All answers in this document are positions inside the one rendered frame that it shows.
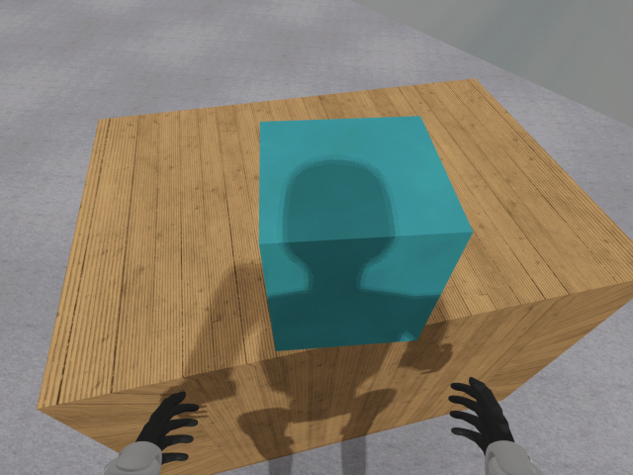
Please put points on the left robot forearm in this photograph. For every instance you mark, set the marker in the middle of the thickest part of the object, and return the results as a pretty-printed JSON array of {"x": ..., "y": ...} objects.
[{"x": 138, "y": 458}]

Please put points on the robot left hand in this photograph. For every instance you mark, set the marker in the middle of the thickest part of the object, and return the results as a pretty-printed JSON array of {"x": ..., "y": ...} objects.
[{"x": 159, "y": 425}]

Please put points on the pedestal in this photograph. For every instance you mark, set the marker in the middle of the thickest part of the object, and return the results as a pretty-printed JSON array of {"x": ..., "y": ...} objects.
[{"x": 164, "y": 289}]

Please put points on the carton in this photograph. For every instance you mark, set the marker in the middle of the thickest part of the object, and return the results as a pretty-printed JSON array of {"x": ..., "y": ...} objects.
[{"x": 360, "y": 230}]

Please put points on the right robot forearm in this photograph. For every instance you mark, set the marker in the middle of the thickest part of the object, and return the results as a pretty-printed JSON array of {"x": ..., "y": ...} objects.
[{"x": 505, "y": 457}]

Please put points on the robot right hand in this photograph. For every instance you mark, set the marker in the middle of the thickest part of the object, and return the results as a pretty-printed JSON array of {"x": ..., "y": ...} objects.
[{"x": 490, "y": 422}]

